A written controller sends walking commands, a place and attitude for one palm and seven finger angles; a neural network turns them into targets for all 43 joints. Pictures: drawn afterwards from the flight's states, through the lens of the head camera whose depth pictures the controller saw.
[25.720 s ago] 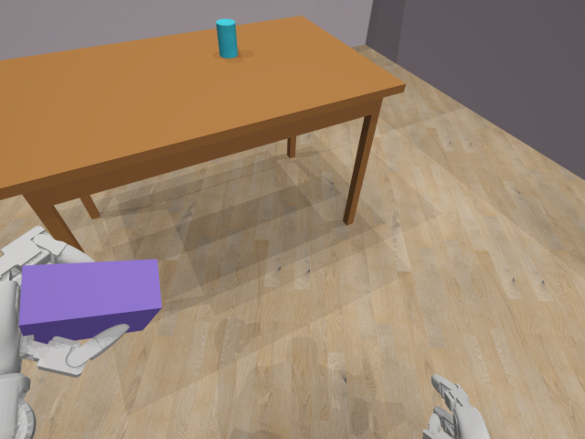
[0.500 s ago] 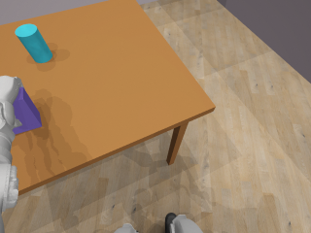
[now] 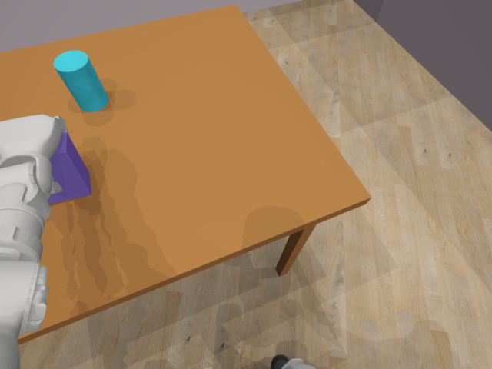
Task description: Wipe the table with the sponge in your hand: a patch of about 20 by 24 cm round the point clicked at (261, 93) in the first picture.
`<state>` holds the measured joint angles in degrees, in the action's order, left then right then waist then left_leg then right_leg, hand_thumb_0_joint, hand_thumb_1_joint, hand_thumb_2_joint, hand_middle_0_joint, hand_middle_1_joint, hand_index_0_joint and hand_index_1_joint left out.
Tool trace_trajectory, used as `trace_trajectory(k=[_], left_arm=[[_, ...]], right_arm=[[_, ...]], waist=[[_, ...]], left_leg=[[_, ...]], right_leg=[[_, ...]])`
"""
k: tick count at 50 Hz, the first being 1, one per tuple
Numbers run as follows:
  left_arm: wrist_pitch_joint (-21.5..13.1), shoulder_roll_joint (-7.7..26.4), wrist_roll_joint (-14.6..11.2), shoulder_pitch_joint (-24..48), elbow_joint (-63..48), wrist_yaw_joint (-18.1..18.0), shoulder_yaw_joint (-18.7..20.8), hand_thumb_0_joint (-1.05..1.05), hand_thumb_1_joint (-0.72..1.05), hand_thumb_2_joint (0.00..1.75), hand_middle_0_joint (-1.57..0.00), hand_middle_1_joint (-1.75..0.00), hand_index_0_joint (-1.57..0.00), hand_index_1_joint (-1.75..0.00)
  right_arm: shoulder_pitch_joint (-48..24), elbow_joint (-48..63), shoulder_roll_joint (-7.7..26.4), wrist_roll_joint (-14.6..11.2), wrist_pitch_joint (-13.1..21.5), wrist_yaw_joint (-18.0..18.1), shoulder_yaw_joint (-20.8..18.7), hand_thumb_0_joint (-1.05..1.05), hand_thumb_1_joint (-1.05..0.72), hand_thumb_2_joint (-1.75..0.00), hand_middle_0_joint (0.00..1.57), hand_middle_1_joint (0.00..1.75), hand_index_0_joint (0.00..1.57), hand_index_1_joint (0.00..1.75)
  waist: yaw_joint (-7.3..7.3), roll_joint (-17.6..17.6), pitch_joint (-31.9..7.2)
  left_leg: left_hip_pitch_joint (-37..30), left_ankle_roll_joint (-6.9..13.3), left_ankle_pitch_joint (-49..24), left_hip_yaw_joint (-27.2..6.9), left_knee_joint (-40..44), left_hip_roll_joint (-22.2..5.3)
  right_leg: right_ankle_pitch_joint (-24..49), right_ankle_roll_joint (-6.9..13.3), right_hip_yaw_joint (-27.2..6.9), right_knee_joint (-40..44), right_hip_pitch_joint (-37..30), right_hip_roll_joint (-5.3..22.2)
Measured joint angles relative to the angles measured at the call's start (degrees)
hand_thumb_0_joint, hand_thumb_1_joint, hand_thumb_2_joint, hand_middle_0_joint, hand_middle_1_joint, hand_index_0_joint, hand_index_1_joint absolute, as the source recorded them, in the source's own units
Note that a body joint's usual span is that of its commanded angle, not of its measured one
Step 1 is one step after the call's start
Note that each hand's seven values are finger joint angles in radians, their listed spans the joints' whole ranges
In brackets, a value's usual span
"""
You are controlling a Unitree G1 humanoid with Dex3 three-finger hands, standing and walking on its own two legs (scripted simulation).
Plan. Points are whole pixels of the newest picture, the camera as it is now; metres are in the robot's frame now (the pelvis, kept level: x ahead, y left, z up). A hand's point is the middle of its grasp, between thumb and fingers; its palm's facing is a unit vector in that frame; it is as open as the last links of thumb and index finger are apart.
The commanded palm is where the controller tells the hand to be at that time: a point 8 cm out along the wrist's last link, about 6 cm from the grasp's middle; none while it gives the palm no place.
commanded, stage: slide across to the middle lane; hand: left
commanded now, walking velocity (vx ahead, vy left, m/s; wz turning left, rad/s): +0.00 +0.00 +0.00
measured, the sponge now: (51, 178) +0.42 +0.35 +0.00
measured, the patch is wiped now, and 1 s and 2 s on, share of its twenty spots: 0.35 0.55 0.65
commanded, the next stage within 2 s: wipe back along the middle lane in 0.38 s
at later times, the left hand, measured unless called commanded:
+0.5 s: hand (88, 152) +0.46 +0.28 +0.03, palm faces -0.13 +0.01 -0.99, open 9.5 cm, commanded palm +0.44 +0.26 +0.08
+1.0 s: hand (102, 172) +0.42 +0.25 +0.03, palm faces -0.09 +0.01 -1.00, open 9.6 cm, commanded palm +0.39 +0.23 +0.06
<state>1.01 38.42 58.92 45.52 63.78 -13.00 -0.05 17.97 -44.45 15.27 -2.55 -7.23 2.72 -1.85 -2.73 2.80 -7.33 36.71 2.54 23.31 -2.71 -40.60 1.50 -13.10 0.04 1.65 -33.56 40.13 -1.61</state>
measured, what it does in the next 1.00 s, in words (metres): stands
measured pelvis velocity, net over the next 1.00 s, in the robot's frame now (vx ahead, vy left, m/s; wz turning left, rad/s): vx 0.00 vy -0.02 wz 0.00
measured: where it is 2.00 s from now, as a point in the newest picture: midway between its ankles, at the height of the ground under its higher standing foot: outside the picture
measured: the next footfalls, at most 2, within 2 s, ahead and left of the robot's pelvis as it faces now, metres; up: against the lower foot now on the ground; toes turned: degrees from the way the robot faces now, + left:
none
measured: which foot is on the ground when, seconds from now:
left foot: down 0.00-1.00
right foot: down 0.00-1.00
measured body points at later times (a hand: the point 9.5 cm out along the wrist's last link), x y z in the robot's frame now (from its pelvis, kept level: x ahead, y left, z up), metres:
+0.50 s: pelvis +0.02 +0.00 +0.01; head +0.11 +0.00 +0.45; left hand +0.46 +0.28 +0.09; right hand +0.11 -0.26 -0.13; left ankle -0.06 +0.08 -0.72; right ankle +0.02 -0.13 -0.72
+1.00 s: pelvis +0.00 -0.02 +0.01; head +0.06 -0.03 +0.46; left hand +0.42 +0.25 +0.09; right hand +0.09 -0.28 -0.13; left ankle -0.06 +0.08 -0.72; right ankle +0.02 -0.13 -0.72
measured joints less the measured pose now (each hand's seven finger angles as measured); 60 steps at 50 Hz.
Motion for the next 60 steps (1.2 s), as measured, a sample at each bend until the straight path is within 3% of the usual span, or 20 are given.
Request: trace_trajectory(k=[9, 22, 27, 42, 60], left_arm=[[4.19, -5.58, -0.17, -0.68, -1.90, -0.21, -3.95, 0.00, -0.50, 1.14, -0.78, -1.39, -0.78, -1.43], [7.22, -11.74, -0.40, -1.00, -4.07, -1.99, -5.31, 0.00, -0.49, 1.14, -0.77, -1.40, -0.78, -1.44], [9.55, -12.77, 0.12, -0.17, -3.17, -2.81, -5.58, -0.01, -0.49, 1.14, -0.77, -1.40, -0.78, -1.44], [11.17, -14.38, -0.33, -4.69, -4.79, -5.13, -4.87, -0.01, -0.47, 1.13, -0.75, -1.42, -0.75, -1.46], [13.11, -16.87, -1.33, -9.25, -8.39, -7.05, -6.78, -0.02, -0.46, 1.13, -0.73, -1.44, -0.74, -1.48]], right_arm=[[-2.89, -1.11, -0.87, 0.30, -0.40, -1.00, -0.24, 0.00, -0.91, -0.90, 0.21, 0.30, 0.20, 0.30], [-6.09, -1.07, -0.72, 0.89, -0.94, -1.70, -0.32, 0.00, -0.91, -0.90, 0.21, 0.30, 0.20, 0.30], [-6.48, -1.10, -0.72, 0.94, -0.86, -1.92, -0.24, 0.00, -0.91, -0.90, 0.21, 0.30, 0.20, 0.30], [-5.28, -0.59, 0.24, 0.02, -1.37, -1.53, 0.34, 0.00, -0.91, -0.90, 0.20, 0.30, 0.20, 0.30], [-7.16, 0.92, -0.33, -0.68, -0.87, -1.39, 0.83, 0.01, -0.91, -0.90, 0.20, 0.30, 0.20, 0.30]], waist=[[0.95, 0.08, 0.35], [1.84, 0.51, 0.42], [1.33, 0.21, 0.84], [0.82, 0.04, 0.78], [2.39, 0.03, 0.02]], left_leg=[[-5.72, 0.30, -0.37, -0.64, 3.85, 0.56], [-8.83, 0.04, -1.09, -0.59, 6.65, 0.57], [-8.97, -0.30, -1.58, -0.56, 7.13, 0.44], [-11.25, -0.77, -2.86, 0.48, 8.77, -0.08], [-12.42, -0.94, -3.21, 1.21, 9.07, -0.12]], right_leg=[[-0.45, 0.03, 0.45, 2.95, -5.61, 0.60], [-0.40, -0.07, 0.32, 4.58, -8.20, 0.69], [-0.13, 0.26, 0.33, 4.56, -8.09, 0.59], [0.99, 0.89, -0.64, 5.00, -9.46, 0.04], [1.10, 1.10, -1.34, 4.36, -9.96, -0.05]])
